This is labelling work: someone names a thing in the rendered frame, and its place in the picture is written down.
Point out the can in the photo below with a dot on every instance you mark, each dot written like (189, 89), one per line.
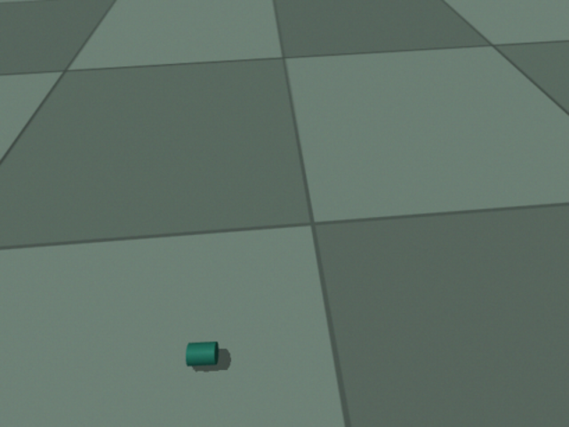
(202, 353)

